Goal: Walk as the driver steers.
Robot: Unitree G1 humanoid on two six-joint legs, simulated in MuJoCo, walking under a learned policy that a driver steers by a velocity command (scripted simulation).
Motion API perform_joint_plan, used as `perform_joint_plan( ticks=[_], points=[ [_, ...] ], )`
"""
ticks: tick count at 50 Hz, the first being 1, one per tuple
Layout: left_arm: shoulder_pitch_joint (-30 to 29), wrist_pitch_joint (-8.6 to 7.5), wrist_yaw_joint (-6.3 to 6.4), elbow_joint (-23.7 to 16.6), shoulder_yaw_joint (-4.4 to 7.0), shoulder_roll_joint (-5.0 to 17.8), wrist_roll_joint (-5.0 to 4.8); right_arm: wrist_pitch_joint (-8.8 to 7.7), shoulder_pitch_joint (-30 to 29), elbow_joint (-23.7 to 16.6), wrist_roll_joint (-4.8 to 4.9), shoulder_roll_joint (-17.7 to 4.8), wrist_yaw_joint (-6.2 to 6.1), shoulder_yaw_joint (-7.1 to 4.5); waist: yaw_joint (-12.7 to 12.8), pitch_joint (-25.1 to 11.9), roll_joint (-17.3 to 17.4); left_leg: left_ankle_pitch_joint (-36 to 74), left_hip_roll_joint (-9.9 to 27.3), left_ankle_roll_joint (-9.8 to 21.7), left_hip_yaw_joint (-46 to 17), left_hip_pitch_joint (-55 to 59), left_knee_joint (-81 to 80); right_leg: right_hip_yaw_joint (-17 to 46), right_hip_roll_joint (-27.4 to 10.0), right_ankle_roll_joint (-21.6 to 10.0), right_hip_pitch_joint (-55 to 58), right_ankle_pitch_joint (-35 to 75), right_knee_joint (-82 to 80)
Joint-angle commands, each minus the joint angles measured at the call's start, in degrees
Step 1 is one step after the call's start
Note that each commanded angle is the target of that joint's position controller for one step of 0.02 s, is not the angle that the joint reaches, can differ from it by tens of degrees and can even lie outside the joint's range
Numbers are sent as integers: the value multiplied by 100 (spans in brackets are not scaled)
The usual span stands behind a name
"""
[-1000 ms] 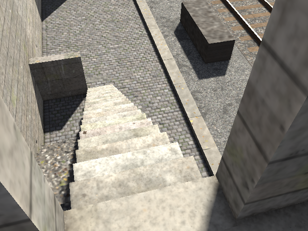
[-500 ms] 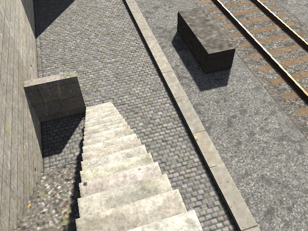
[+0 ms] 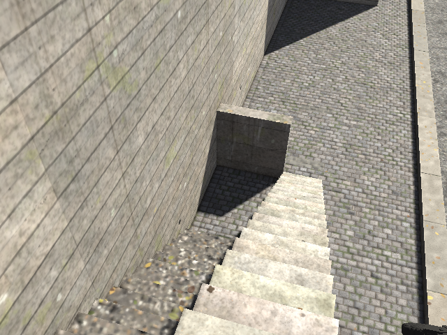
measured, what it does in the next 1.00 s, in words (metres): goes down, turning right: left foot 0.19 m lower, then right foot 0.20 m lower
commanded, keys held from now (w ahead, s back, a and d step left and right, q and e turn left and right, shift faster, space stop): q+shift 0.02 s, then shift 0.26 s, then e+shift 0.64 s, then shift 0.04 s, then q+shift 0.04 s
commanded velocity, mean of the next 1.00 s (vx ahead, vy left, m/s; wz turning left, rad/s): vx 0.24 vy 0.00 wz -0.23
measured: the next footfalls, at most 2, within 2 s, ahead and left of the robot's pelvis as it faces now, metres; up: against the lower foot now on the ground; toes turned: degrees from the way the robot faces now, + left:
left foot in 0.26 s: +0.30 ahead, +0.09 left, -0.19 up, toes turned -1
right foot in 0.70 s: +0.44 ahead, -0.16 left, -0.39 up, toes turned -5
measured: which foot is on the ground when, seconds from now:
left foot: up 0.00-0.24, down 0.26-0.70, up 0.72-1.00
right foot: down 0.00-0.24, up 0.26-0.68, down 0.70-1.00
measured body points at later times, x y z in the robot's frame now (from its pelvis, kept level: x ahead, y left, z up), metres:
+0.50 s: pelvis +0.25 +0.00 -0.21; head +0.26 +0.00 +0.24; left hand +0.33 +0.23 -0.33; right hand +0.27 -0.24 -0.36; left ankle +0.26 +0.09 -0.88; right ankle +0.34 -0.17 -0.84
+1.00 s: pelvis +0.36 -0.05 -0.34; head +0.37 -0.11 +0.10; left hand +0.47 +0.15 -0.45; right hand +0.58 -0.31 -0.40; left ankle +0.50 +0.07 -0.82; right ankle +0.40 -0.16 -1.08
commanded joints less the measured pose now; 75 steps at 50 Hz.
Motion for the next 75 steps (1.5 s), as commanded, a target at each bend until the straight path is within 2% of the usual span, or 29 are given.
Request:
perform_joint_plan(
  ticks=[1,4,5,7,10,11,12,13,14,15,18,20,23,26,32,34,36,37,39,40,43,48,53,60,64,66,67,72,75],
  points=[
    [-1283,-162,283,-408,-152,349,115,-82,280,-649,-267,61,112,152,-777,946,-409,2512,320,-6,-125,269,-3281,1575,-1446,-97,-2120,5024,-1566],
    [275,-248,440,295,-267,122,143,-135,-340,-514,-324,33,275,64,-68,692,-390,4342,221,177,-388,-1489,-4467,1911,-1560,-80,317,4096,-551],
    [174,-218,618,238,-280,85,129,-176,-524,-574,-375,-387,329,7,-18,814,-347,5546,88,108,-493,-800,-6513,1097,-1187,21,20,4073,-439],
    [378,-38,708,548,-293,165,84,-67,-766,-380,-504,92,485,81,-38,358,-384,6536,-139,-220,508,2040,-7002,490,-900,-125,-1267,3560,-197],
    [-442,143,470,428,-194,456,69,256,1416,693,-435,-455,292,-211,-1068,-51,-787,5732,-224,-322,641,4328,-6559,615,-825,-152,-2022,3847,1832],
    [-691,242,374,342,-214,430,134,250,2997,1300,-476,-746,216,-366,-1849,-283,52,5719,-367,-204,1019,5900,-7052,328,-612,284,-2608,4835,3592],
    [-1044,251,374,419,-160,430,57,230,4332,1927,-402,-568,214,-346,-2539,-56,694,6438,450,376,173,6892,-8299,140,94,682,-3578,985,6632],
    [-880,180,436,286,-167,211,176,125,3977,2161,-358,-481,183,-191,-2053,262,1710,7559,550,427,138,6102,-8274,3,503,686,-3373,-2045,7921],
    [587,144,335,122,-264,-214,122,43,2986,1975,-372,-83,114,73,-520,112,1382,8543,977,749,-1103,6248,-7459,1458,429,453,-4119,-1564,6923],
    [907,104,148,-73,-488,-572,-74,96,1988,1962,-296,-668,95,-161,57,-250,816,6837,1733,1520,-2165,6073,-7520,1571,74,336,-4720,-1025,5787],
    [664,511,409,-82,-453,-453,-115,-73,103,1634,-507,-520,88,-56,1038,145,-687,3872,1514,1125,-1626,1605,-7737,1626,-218,203,-2870,1240,2978],
    [931,708,452,11,-484,-503,-89,-290,6,1702,-800,-13,-149,251,1010,-672,-502,4091,1791,1350,-2105,409,-7443,1592,-577,575,-426,3477,3102],
    [-457,941,524,-593,-335,-145,-87,-459,924,2038,-351,-254,-231,187,58,8,-63,1966,1575,1264,-2094,2004,-6866,2257,-372,417,-3362,2402,2876],
    [-1688,1006,492,-1432,-261,-171,78,-299,1138,1895,-502,-298,-538,175,-280,-188,145,1108,1262,1208,-1628,2435,-6305,2038,-25,576,-3727,3382,1749],
    [-951,1177,358,-1164,-206,-409,-211,-121,290,1478,-324,-213,-533,95,-40,283,193,-884,1050,338,237,971,-4710,883,-460,493,-994,5551,-2215],
    [236,1165,295,-658,-59,-424,-7,-167,192,1486,-329,62,-514,193,426,20,-14,450,871,191,917,593,-3530,-5,-60,338,630,5982,-2917],
    [1491,1086,182,-229,117,132,424,-159,-346,1188,-491,426,-463,208,743,-58,-2478,-2242,-350,-472,1850,-1866,1455,1628,-893,-364,2607,7609,-2143],
    [1125,963,209,-573,134,651,509,-367,-50,844,-430,359,-326,226,288,-1093,-2841,-2071,-392,-572,668,-2702,2267,3540,-1599,-1240,3642,7940,-1938],
    [368,968,319,-811,350,1573,546,-538,-1020,166,-211,211,-190,381,245,-1857,-1465,-1522,-244,-671,-70,-3138,2292,5207,-2792,-2405,3747,4893,-2514],
    [7,1136,468,-835,168,925,640,-317,-1638,179,-133,210,-295,317,451,-1386,-97,-1028,-165,-712,-44,-2958,2185,5099,-2763,-1969,2803,2598,-3211],
    [-693,1207,642,-1163,-382,-241,408,324,-1682,200,-351,85,-308,163,-38,2,-509,643,-468,-715,72,-1855,439,3932,-1405,-1371,26,1643,-2676],
    [-240,1149,771,-1215,-608,-256,365,507,-2080,-747,-416,929,-91,371,83,-240,-792,1528,-860,-1218,585,-1732,123,3865,-752,-1153,106,2426,-2072],
    [-764,1139,755,-1001,-775,-738,388,475,-980,-192,-156,721,38,241,-244,-713,-934,2928,-47,-1298,-13,1090,-3007,3510,-890,-643,-429,1702,-2450],
    [-1710,815,463,-1114,-326,173,345,226,-565,350,-193,-136,157,90,31,312,-1594,1447,-142,-620,283,2720,-5831,3127,-1009,-940,-487,4861,-2393],
    [-1682,1054,395,-1617,-224,-52,223,159,-570,250,-339,-36,310,223,481,-559,-265,2147,-18,103,-648,3122,-8080,2138,-125,-257,728,1064,-1141],
    [-2873,1054,425,-2282,-142,-45,88,125,-397,11,-342,-827,336,22,148,231,814,-799,767,1127,-3103,3062,-9721,1199,476,277,-874,115,-362],
    [-3148,984,482,-2374,-186,-192,18,111,-137,-29,-357,-685,304,84,-13,500,1067,-105,909,1199,-3483,3655,-9682,1257,452,362,-1680,-54,-495],
    [-2857,551,110,-2092,-229,-337,217,461,-760,-717,-501,-314,-53,179,-3,-589,793,1331,232,521,-2450,3490,-8748,1196,84,491,928,2625,-2529],
    [-2754,566,152,-2241,-237,-92,416,231,-1026,-1139,-379,98,116,359,78,-978,-825,1170,-396,242,-1833,2362,-7833,1591,-556,469,2261,3686,-1963]
  ],
)
Velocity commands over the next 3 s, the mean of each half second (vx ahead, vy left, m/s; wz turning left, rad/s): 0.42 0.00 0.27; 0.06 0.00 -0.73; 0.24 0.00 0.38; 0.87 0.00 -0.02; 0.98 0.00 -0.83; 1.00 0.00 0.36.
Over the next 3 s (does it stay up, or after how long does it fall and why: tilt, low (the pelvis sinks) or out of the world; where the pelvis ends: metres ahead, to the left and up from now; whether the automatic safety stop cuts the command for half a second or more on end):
stays up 1.09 -0.29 -0.88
